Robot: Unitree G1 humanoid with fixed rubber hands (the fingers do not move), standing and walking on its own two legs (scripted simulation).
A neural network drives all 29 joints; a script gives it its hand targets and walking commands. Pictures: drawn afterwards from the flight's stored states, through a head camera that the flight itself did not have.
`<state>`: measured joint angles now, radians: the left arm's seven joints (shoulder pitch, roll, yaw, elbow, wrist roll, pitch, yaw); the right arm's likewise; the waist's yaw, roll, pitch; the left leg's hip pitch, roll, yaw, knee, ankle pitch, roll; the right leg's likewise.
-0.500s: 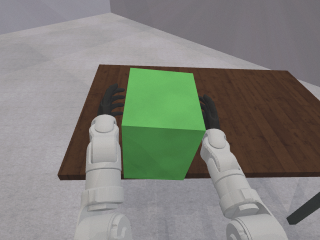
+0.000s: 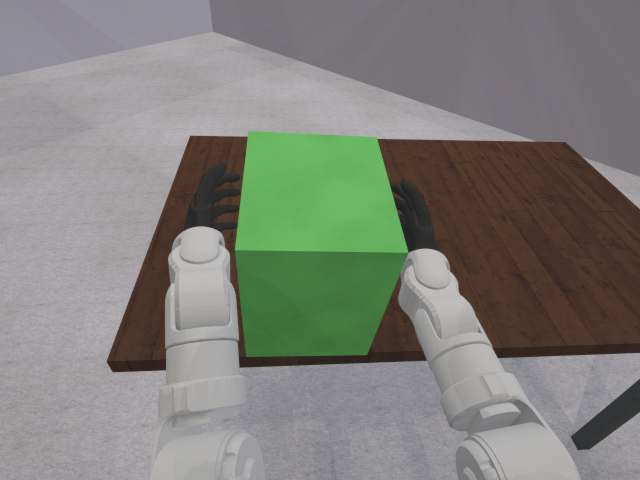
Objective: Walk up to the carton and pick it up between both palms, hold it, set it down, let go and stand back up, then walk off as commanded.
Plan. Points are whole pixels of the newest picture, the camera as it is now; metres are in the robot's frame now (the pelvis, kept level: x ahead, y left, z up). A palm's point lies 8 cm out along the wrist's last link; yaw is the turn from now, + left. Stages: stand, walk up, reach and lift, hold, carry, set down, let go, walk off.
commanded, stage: reach and lift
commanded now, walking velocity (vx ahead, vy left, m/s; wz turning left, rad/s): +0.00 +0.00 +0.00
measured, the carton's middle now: (310, 248) +0.38 +0.00 +0.12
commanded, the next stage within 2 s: hold in 0.50 s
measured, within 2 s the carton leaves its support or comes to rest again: neither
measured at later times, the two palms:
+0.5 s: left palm (201, 220) +0.35 +0.13 +0.19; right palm (420, 240) +0.34 -0.13 +0.16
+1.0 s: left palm (195, 223) +0.34 +0.13 +0.20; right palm (421, 239) +0.34 -0.12 +0.17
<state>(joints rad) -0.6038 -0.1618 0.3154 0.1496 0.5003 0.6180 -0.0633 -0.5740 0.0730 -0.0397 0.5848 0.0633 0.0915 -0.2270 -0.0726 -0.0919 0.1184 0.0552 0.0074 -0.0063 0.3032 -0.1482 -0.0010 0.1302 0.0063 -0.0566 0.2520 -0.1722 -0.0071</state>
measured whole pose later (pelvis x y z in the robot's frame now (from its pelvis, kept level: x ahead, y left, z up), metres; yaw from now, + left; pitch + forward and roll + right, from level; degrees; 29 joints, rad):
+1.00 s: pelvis -0.02 +0.00 +0.00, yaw +0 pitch -14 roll +0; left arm -0.65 -0.15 0.32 0.06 0.52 0.74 -0.09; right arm -0.61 0.06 -0.02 0.52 0.10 0.17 -0.24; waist -0.08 -0.08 0.15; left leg 0.08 0.01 -0.01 0.30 -0.13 0.00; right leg 0.14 0.00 -0.06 0.26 -0.16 -0.01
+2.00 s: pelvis -0.01 +0.00 +0.00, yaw +0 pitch -14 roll +0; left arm -0.65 -0.15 0.32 0.03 0.52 0.76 -0.10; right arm -0.63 0.07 -0.02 0.50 0.10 0.19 -0.24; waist -0.09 -0.07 0.15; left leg 0.07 0.01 -0.01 0.29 -0.12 0.00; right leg 0.13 0.00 -0.07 0.27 -0.16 -0.01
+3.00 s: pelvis -0.01 -0.01 +0.00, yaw +0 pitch -14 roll +0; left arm -0.63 -0.15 0.32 0.01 0.52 0.77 -0.11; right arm -0.62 0.07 -0.01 0.49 0.11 0.20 -0.24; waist -0.09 -0.08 0.14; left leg 0.08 0.01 -0.01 0.29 -0.13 -0.01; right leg 0.15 0.01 -0.07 0.27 -0.17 -0.02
